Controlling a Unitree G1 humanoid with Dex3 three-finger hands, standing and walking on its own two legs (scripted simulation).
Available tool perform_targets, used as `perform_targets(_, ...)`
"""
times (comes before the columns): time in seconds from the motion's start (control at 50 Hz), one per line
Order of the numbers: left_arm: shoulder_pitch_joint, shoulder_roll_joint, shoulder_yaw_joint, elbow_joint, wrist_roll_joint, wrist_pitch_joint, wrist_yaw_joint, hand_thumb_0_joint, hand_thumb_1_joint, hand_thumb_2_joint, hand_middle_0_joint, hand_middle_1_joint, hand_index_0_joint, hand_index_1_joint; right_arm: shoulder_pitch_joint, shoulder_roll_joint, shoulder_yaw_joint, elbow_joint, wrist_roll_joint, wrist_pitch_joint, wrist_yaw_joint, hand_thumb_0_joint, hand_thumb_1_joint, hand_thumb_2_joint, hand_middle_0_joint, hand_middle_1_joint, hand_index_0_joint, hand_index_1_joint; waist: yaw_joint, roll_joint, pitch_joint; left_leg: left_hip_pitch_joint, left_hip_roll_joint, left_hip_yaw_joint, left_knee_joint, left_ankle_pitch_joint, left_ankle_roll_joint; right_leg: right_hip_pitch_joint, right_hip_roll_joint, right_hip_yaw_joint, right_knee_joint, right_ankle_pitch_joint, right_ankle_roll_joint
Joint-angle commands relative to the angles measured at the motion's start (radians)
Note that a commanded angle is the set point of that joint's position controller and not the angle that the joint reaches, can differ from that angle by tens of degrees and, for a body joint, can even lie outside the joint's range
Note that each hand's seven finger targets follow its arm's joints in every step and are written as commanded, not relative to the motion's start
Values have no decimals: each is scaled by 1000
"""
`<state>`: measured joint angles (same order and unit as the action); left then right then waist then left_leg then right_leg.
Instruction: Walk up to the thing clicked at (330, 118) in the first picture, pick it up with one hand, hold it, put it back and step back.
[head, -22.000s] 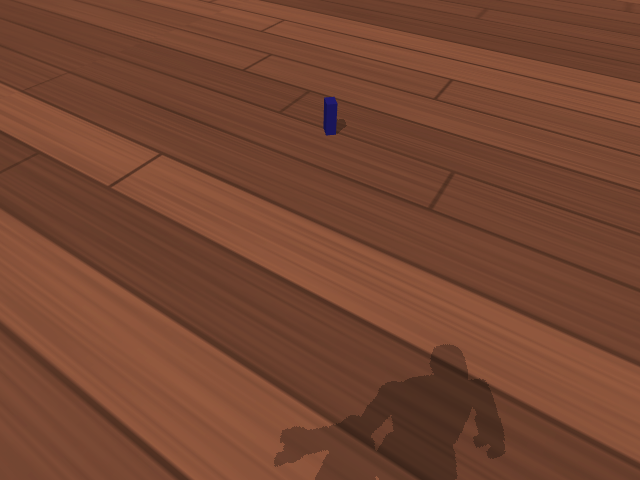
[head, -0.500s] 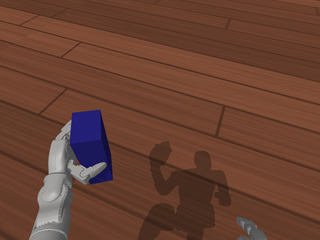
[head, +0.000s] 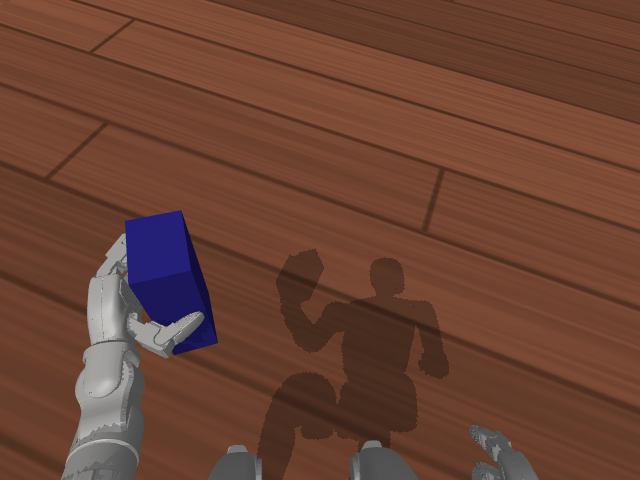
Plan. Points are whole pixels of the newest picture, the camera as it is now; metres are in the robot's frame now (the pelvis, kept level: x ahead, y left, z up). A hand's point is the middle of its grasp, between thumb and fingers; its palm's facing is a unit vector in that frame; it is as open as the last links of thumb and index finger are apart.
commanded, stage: crouch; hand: left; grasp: from the side
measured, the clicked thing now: (177, 289) +0.37 +0.17 +0.00
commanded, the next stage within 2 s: lower in 1.40 s
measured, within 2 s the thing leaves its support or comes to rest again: neither
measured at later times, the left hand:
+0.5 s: hand (192, 343) +0.38 +0.20 -0.24, palm faces +0.16 -0.99 -0.01, open 12.0 cm
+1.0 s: hand (205, 357) +0.40 +0.20 -0.40, palm faces +0.14 -0.99 -0.02, open 12.0 cm
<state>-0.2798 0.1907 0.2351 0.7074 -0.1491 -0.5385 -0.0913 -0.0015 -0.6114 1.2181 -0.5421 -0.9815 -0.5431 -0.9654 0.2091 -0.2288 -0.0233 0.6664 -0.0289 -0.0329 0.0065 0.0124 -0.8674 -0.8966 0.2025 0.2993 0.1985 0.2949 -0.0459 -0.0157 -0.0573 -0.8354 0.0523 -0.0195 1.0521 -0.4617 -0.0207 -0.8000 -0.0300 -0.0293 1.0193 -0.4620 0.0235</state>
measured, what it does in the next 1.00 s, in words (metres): lowers itself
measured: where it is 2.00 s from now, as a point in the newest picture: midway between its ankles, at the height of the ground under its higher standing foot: outside the picture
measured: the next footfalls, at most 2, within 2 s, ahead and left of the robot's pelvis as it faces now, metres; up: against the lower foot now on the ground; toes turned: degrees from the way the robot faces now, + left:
none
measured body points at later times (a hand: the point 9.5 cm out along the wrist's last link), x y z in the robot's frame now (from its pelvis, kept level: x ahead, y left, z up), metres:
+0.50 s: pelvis -0.04 +0.00 -0.21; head +0.14 +0.03 +0.20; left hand +0.36 +0.25 -0.24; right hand +0.09 -0.26 -0.34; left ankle +0.03 +0.13 -0.67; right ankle +0.02 -0.14 -0.67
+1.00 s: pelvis -0.08 +0.00 -0.35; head +0.14 +0.04 +0.05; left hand +0.39 +0.26 -0.39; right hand +0.00 -0.28 -0.47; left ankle +0.02 +0.13 -0.67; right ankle +0.02 -0.14 -0.67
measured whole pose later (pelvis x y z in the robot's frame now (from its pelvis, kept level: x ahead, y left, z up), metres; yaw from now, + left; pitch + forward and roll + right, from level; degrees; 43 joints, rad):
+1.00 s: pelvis -0.08 +0.00 -0.35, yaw -5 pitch +30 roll -6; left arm -0.70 0.45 0.49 1.12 -0.08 -0.75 -0.16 0.00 -0.61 1.22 -0.54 -0.98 -0.54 -0.97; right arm 0.11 -0.28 0.07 0.73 -0.13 0.01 0.09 0.01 -0.90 -0.90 0.20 0.30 0.20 0.29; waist -0.15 -0.03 -0.06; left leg -2.19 0.03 -0.15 2.34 -0.67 -0.04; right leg -2.13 0.00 -0.04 2.28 -0.67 0.03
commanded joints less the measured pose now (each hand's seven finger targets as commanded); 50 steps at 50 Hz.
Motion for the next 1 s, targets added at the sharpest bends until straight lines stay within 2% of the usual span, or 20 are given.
perform_targets(0.0,-287,136,39,-86,-13,-165,-30,0,-53,1308,-1282,-1521,-1309,-1517,24,-151,-57,-90,-6,-31,7,0,-873,-900,198,299,199,299,-21,48,-370,38,-37,-4,34,157,25,-77,33,-4,41,180,-44)
perform_targets(0.08,-308,159,64,-23,-18,-234,-55,0,-40,1308,-1282,-1513,-1306,-1511,20,-164,-53,-91,-12,-36,18,0,-873,-900,198,300,199,300,-15,65,-471,-120,-40,-18,178,110,28,-232,31,-6,185,120,-48)
perform_targets(0.14,-365,172,66,-16,-18,-269,-69,0,-59,1298,-1273,-1495,-1292,-1497,27,-177,-51,-87,-19,-35,23,0,-879,-902,198,300,199,300,-25,81,-573,-183,-38,-25,295,172,31,-328,33,-6,297,163,-48)
perform_targets(0.24,-401,232,143,6,-15,-294,-53,0,-48,1338,-1240,-1480,-1252,-1490,25,-187,-47,-72,-32,-20,31,0,-880,-906,198,300,199,300,-5,94,-673,-317,-37,-30,432,186,32,-442,35,-3,433,156,-50)
perform_targets(0.32,-445,235,147,30,-4,-300,-56,0,-15,1367,-1253,-1499,-1263,-1510,30,-200,-53,-49,-42,-12,40,0,-888,-909,198,300,199,299,-31,96,-731,-391,-34,-36,530,173,34,-536,41,-9,530,145,-53)
perform_targets(0.36,-471,241,155,59,6,-304,-59,0,-5,1366,-1255,-1500,-1268,-1510,29,-202,-49,-35,-51,-8,46,0,-892,-909,198,299,199,299,-33,103,-736,-421,-31,-41,577,178,33,-601,41,-22,589,138,-56)
perform_targets(0.38,-507,244,143,58,12,-306,-54,0,-12,1367,-1258,-1497,-1268,-1510,27,-199,-49,-36,-52,-6,50,0,-895,-910,198,300,199,299,-41,103,-725,-470,-35,-39,591,128,32,-631,45,-21,602,97,-58)
perform_targets(0.46,-567,300,188,123,32,-319,-43,0,-14,1353,-1222,-1466,-1232,-1479,19,-204,-37,-18,-66,-4,61,0,-894,-910,198,300,199,300,-50,87,-730,-581,-31,-34,693,81,35,-714,45,-26,694,61,-57)
perform_targets(0.5,-620,296,173,133,44,-327,-46,0,-45,1346,-1222,-1469,-1232,-1482,20,-203,-35,-14,-73,1,65,0,-897,-910,198,300,199,300,-64,116,-720,-634,-32,-27,728,20,32,-761,44,-27,726,11,-58)
perform_targets(0.52,-602,327,197,149,49,-326,-47,0,-51,1350,-1220,-1474,-1231,-1486,16,-209,-31,-15,-74,2,68,0,-896,-910,198,300,199,300,-50,133,-724,-637,-31,-30,728,-4,26,-789,46,-39,752,-17,-62)
perform_targets(0.54,-625,327,188,154,52,-327,-46,0,-64,1350,-1221,-1476,-1232,-1489,11,-208,-28,-12,-77,2,69,0,-897,-910,198,300,199,300,-52,145,-718,-667,-32,-23,750,-25,25,-798,46,-38,766,-30,-61)
perform_targets(0.58,-669,342,197,147,58,-325,-48,0,-44,1348,-1218,-1473,-1230,-1484,14,-221,-26,-14,-79,4,72,0,-898,-910,198,299,199,299,-65,171,-734,-668,-30,-27,775,-41,23,-852,44,-51,811,-43,-63)
perform_targets(0.6,-674,370,217,151,55,-324,-44,0,-68,1339,-1218,-1465,-1227,-1479,5,-220,-21,-16,-77,6,72,0,-900,-911,198,300,199,300,-54,166,-723,-705,-32,-23,785,-86,22,-859,45,-52,822,-78,-62)
perform_targets(0.62,-685,355,202,172,56,-319,-51,0,-92,1330,-1217,-1465,-1228,-1478,1,-221,-20,-15,-78,8,72,0,-899,-910,198,300,199,299,-69,175,-709,-721,-31,-24,799,-115,22,-888,44,-57,839,-94,-62)
perform_targets(0.66,-700,411,242,184,57,-316,-50,0,-70,1331,-1196,-1451,-1207,-1464,1,-231,-17,-10,-77,10,70,0,-892,-908,198,300,199,300,-62,169,-700,-771,-33,-15,832,-151,24,-908,44,-59,863,-120,-58)
perform_targets(0.7,-718,384,224,197,51,-311,-55,0,-79,1314,-1203,-1451,-1216,-1462,7,-236,-15,-10,-79,10,71,0,-892,-907,198,300,199,300,-86,143,-681,-841,-38,-9,865,-190,31,-915,45,-64,876,-148,-54)
perform_targets(0.72,-714,417,243,191,52,-310,-56,0,-87,1302,-1197,-1441,-1210,-1452,0,-237,-9,-12,-78,11,71,0,-893,-907,198,300,199,300,-74,142,-684,-858,-39,-7,874,-205,32,-918,46,-65,886,-163,-53)
perform_targets(0.88,-755,474,267,194,55,-297,-69,0,-81,1266,-1164,-1407,-1182,-1411,15,-266,17,1,-89,26,68,0,-888,-905,199,300,199,300,-99,164,-694,-919,-38,-16,990,-144,33,-955,52,-81,990,-93,-51)
perform_targets(0.92,-711,495,287,229,56,-291,-71,0,-71,1256,-1156,-1402,-1177,-1403,5,-272,22,2,-91,29,68,0,-887,-904,199,300,199,300,-85,164,-653,-955,-38,-16,1003,-165,34,-977,54,-85,1004,-114,-51)
perform_targets(0.98,-700,470,273,234,52,-293,-77,0,-64,1253,-1140,-1389,-1161,-1390,1,-278,30,4,-98,34,71,0,-881,-903,199,300,199,300,-102,165,-634,-964,-36,-23,1028,-173,32,-1002,60,-97,1024,-115,-52)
